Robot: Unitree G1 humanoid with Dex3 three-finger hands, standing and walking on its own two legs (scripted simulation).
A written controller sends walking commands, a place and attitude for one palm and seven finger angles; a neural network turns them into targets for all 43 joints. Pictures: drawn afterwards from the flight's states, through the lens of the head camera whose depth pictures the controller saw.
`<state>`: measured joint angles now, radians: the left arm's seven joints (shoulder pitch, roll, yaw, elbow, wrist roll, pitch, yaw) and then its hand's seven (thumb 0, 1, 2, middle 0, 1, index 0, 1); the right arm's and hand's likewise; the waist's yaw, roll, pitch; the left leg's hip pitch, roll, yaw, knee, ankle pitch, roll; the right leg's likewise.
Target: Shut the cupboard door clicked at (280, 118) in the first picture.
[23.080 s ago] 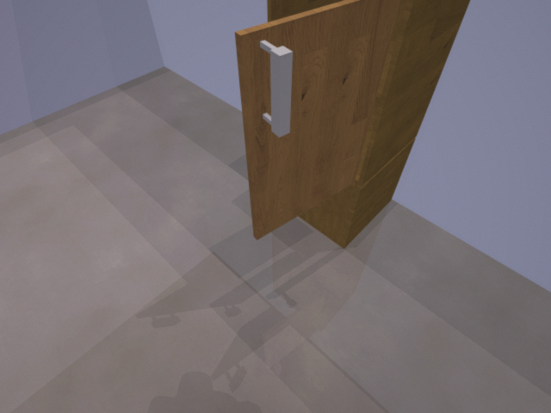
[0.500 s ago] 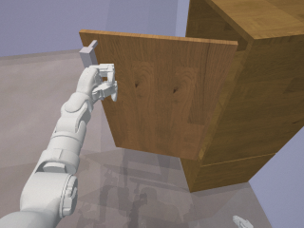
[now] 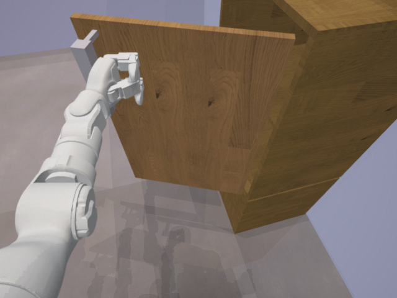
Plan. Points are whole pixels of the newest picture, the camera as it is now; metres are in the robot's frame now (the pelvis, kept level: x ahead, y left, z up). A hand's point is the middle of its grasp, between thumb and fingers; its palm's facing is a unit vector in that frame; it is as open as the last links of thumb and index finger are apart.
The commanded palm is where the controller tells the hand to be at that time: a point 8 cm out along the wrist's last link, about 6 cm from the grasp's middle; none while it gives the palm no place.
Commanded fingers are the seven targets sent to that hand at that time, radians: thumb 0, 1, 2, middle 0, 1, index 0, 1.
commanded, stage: push the door shut along its arc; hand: left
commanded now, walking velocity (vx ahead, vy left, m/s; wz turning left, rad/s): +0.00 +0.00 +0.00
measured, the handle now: (101, 75) +0.54 +0.16 +0.16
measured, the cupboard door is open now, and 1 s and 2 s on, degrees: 65 50 50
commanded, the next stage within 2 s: pull the fist back off the door in 0.56 s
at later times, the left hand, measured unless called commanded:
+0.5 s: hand (156, 71) +0.53 +0.04 +0.17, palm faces -0.41 -0.91 -0.03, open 3.2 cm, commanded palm +0.54 +0.09 +0.16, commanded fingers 0.00 0.90 0.90 -1.30 -1.50 -1.30 -1.50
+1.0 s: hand (169, 76) +0.54 +0.02 +0.15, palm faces +0.02 -1.00 -0.06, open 3.1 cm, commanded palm +0.50 +0.07 +0.16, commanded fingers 0.00 0.90 0.90 -1.30 -1.50 -1.30 -1.50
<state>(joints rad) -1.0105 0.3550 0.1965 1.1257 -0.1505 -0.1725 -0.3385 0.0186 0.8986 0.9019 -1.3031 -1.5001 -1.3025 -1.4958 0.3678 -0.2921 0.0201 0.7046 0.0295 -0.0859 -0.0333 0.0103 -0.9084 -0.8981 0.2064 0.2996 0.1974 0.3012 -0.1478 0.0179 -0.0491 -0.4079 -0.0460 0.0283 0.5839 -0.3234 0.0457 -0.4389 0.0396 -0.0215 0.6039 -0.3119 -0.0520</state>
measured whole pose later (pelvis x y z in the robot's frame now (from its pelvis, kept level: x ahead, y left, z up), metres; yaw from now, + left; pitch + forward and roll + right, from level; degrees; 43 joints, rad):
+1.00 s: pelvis +0.01 -0.01 -0.01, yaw -1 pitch +16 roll +0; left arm -1.11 0.18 0.23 1.14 0.01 -0.19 0.19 0.02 0.90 0.90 -1.30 -1.50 -1.30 -1.50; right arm 0.42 -0.23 -0.01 0.70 -0.04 -0.04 0.10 0.01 -0.91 -0.90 0.21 0.30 0.20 0.30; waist -0.15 0.06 -0.10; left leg -0.57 -0.02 0.03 0.67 -0.37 0.03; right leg -0.60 0.06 -0.02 0.67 -0.34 -0.06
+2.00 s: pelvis +0.00 +0.00 +0.01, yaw -2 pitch +3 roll +0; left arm -0.47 0.13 0.13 0.46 -0.15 -0.03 0.04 0.02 0.90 0.90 -1.30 -1.50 -1.30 -1.50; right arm 0.37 -0.25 -0.01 0.66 0.06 -0.01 0.01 0.02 -0.91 -0.90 0.20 0.30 0.20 0.30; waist -0.03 0.05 -0.06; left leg -0.27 -0.03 0.05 0.53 -0.32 0.04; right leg -0.31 0.06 0.01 0.54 -0.29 -0.05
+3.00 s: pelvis +0.00 +0.02 +0.01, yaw +2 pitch -3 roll -1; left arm 0.48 0.35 0.36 -0.36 -0.07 -0.09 0.11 0.02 0.89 0.90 -0.29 -0.39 -0.29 -0.38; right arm 0.19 -0.26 0.00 0.62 0.03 -0.03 -0.05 0.02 -0.91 -0.90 0.20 0.30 0.19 0.30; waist 0.07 0.08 -0.01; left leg -0.10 -0.06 -0.01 0.43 -0.27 0.07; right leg -0.10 0.03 -0.04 0.39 -0.24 -0.02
